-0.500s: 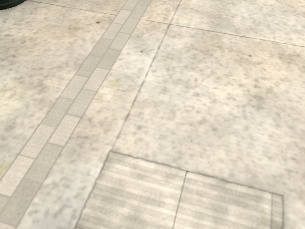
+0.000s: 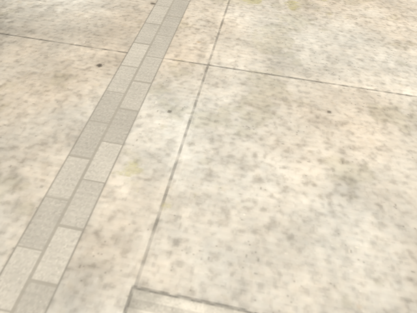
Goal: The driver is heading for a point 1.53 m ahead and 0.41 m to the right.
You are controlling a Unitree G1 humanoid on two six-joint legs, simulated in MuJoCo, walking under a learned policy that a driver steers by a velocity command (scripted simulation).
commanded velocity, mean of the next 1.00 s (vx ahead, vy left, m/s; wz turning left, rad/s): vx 0.50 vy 0.00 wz -0.38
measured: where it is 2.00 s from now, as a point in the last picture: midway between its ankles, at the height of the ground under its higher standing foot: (290, 182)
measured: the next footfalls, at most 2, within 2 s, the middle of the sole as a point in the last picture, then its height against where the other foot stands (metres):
right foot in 0.36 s outside the picture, level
left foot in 0.84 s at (225, 253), level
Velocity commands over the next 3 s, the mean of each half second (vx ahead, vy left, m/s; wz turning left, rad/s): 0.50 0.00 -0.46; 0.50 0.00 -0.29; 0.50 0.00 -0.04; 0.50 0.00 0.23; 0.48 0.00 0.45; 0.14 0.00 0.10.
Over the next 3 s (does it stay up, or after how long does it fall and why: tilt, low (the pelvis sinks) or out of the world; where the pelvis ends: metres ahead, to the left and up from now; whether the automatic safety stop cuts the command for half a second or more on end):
stays up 1.45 -0.43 -0.01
